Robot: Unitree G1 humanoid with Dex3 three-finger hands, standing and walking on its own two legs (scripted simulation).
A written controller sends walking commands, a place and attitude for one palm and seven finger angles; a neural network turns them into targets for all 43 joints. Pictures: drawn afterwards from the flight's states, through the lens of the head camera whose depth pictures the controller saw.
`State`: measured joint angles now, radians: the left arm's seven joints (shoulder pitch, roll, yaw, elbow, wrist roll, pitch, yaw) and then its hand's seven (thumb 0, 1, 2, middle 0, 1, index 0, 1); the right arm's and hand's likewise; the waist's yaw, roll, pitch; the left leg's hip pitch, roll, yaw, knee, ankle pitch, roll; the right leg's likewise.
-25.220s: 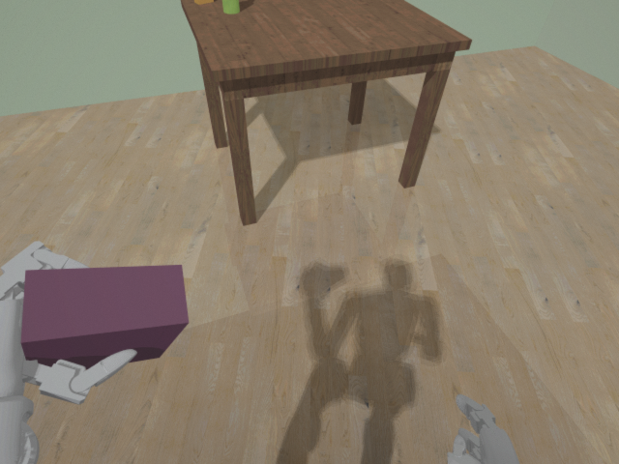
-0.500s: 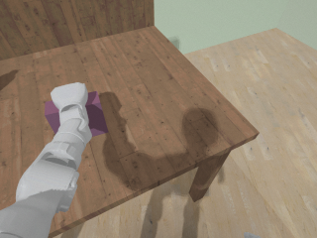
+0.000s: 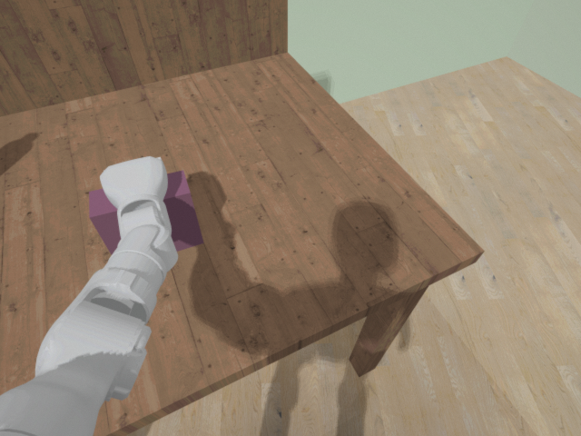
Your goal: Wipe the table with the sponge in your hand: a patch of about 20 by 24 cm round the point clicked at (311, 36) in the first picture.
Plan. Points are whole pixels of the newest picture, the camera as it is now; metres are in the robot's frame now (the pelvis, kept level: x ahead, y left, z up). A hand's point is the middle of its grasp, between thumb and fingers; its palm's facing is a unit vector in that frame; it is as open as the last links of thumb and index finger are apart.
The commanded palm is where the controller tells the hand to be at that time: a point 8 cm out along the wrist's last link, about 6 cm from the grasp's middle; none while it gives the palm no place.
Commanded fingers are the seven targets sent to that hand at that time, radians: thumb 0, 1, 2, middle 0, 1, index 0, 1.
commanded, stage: wipe back along the third lane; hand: left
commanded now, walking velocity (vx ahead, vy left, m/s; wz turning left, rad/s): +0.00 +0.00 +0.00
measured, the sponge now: (154, 228) +0.44 +0.23 +0.01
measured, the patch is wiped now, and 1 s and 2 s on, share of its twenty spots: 1.00 1.00 1.00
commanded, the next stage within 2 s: slide back across to the middle lane in 1.40 s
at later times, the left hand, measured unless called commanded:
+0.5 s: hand (153, 231) +0.39 +0.21 +0.06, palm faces +0.00 -0.04 -1.00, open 10.1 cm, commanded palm +0.35 +0.18 +0.09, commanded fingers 0.00 0.10 1.30 -1.20 -1.60 -1.20 -1.60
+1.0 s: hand (159, 256) +0.35 +0.19 +0.06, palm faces +0.00 -0.05 -1.00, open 10.1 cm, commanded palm +0.30 +0.17 +0.10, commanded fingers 0.00 0.10 1.30 -1.20 -1.60 -1.20 -1.60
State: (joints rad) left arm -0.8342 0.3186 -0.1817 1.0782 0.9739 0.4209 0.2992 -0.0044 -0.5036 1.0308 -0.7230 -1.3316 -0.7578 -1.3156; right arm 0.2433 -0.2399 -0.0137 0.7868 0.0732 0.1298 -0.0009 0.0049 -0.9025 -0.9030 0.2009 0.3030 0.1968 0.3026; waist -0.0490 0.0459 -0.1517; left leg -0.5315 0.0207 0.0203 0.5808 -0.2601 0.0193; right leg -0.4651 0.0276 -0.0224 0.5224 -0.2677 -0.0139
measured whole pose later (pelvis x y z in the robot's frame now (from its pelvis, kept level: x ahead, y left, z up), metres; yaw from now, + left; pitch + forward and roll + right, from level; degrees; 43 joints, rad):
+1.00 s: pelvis +0.01 -0.02 +0.01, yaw +1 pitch +3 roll +0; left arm -0.35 0.24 -0.36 0.41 0.97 0.62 0.17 0.00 -0.47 1.02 -0.69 -1.34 -0.73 -1.33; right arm 0.05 -0.26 0.03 0.67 0.10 0.21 0.02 0.01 -0.90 -0.90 0.20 0.30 0.20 0.30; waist 0.05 0.07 -0.11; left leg -0.30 0.01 0.01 0.50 -0.26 0.00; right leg -0.25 0.02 -0.03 0.49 -0.30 -0.03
